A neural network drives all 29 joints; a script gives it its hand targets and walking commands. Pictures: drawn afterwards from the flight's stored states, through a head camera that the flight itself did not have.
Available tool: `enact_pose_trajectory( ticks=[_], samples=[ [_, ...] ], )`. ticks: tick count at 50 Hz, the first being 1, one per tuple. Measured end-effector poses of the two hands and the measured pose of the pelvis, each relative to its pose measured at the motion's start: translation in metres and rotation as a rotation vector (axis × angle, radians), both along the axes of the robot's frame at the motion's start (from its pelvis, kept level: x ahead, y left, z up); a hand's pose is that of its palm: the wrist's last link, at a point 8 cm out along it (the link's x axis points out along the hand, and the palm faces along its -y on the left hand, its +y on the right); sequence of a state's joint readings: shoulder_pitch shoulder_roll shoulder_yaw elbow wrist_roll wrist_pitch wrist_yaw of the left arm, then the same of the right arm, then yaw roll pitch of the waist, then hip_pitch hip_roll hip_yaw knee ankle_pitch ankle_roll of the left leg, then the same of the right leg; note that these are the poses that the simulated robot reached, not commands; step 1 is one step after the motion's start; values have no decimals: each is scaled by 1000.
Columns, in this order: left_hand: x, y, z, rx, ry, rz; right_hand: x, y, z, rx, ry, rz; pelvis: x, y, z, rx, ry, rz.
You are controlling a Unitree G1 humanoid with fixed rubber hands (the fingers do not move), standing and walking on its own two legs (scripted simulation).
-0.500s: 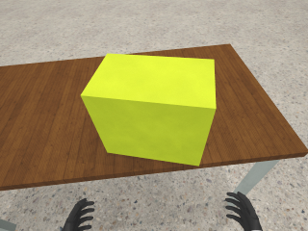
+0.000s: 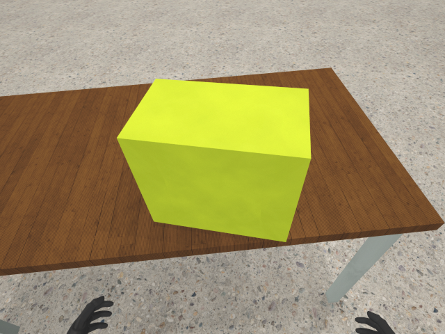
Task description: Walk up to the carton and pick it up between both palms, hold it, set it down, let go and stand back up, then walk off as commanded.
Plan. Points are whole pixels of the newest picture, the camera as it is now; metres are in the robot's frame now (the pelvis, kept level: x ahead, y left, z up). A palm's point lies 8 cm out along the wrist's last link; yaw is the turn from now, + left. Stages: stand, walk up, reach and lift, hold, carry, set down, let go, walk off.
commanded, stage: stand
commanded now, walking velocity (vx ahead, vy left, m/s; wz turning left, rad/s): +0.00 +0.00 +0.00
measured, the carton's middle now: (222, 162) +0.44 +0.02 +0.06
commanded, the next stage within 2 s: walk off in 0.12 s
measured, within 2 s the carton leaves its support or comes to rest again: neither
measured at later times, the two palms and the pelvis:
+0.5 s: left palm out of the picture +0.09 +0.29 -0.08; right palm out of the picture +0.08 -0.30 -0.12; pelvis -0.02 -0.02 -0.01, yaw +0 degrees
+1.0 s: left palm out of the picture -0.02 +0.30 -0.10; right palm out of the picture -0.04 -0.31 -0.14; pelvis -0.13 -0.01 -0.02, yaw +1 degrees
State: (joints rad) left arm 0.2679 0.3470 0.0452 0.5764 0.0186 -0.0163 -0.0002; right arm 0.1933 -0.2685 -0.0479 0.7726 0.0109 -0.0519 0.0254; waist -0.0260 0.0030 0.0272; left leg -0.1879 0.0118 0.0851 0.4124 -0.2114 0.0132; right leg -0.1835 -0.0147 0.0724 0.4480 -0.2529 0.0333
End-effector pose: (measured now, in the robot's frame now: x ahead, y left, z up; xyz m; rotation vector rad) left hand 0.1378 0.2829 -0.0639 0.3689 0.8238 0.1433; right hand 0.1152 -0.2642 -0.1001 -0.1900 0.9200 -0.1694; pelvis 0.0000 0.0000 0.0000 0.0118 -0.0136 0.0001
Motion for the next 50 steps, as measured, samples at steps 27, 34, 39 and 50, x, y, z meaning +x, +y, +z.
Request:
enact_pose_trajectory(
  ticks=[27,34,39,50],
  samples=[
    [-62,2,-19,86,179,58,-39,-46,-27,-30,95,-8,-29,-24,-15,37,-36,0],
    [-104,-14,-11,122,232,72,-66,-66,-45,-17,158,6,-62,-39,-15,61,-58,2],
    [-117,-10,-7,141,219,73,-95,-66,-48,-17,191,1,-78,-38,-15,59,-64,4],
    [-158,15,-33,86,189,65,-157,-46,-39,-83,214,-6,-131,-9,-24,20,-93,11]
  ],
)
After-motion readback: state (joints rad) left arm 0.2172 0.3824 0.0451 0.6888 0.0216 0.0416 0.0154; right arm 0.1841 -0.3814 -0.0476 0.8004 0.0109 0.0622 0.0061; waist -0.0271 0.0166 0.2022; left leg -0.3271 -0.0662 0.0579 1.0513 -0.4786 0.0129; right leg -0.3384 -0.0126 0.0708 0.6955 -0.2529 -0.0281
